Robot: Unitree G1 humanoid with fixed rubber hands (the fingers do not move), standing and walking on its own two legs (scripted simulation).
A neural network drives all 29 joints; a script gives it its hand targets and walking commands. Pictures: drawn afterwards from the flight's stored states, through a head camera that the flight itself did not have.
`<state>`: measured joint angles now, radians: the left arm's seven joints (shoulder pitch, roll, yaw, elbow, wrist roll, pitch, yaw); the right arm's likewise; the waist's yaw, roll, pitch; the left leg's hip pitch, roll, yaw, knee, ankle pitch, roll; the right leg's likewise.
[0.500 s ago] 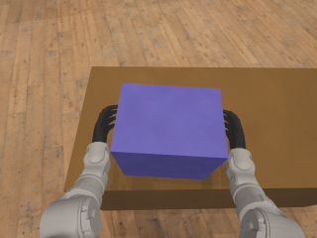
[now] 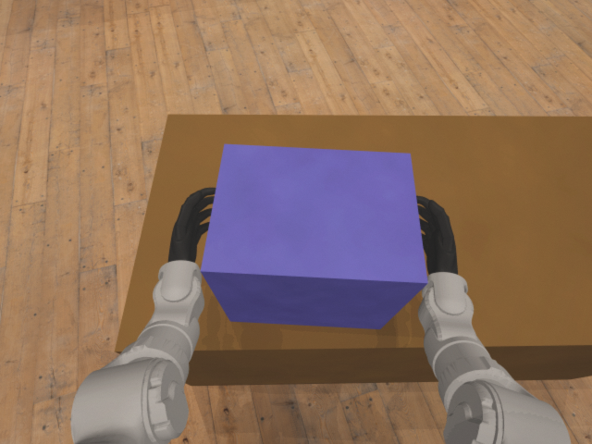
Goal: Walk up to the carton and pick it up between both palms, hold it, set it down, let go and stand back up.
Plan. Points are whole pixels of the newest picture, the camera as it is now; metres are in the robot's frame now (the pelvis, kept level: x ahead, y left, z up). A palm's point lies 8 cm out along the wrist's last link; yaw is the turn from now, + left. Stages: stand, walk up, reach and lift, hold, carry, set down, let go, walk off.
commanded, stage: set down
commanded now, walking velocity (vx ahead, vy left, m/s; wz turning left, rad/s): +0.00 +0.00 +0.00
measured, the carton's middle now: (310, 246) +0.42 +0.00 -0.07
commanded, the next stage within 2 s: none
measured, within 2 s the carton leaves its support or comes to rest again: rests again in 0.92 s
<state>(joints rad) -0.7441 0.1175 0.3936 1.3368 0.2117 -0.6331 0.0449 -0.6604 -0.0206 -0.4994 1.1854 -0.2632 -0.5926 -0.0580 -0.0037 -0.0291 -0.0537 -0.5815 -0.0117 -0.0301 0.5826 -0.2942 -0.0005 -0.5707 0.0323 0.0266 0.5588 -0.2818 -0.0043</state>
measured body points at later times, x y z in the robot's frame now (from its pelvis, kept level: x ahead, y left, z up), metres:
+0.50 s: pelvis +0.00 +0.00 -0.01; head +0.12 +0.02 +0.43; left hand +0.40 +0.18 -0.02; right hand +0.39 -0.17 -0.02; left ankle -0.02 +0.11 -0.73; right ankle -0.02 -0.12 -0.73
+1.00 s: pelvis -0.01 +0.00 -0.02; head +0.12 +0.02 +0.40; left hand +0.38 +0.21 -0.08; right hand +0.38 -0.17 -0.07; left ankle -0.02 +0.11 -0.72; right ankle -0.02 -0.12 -0.73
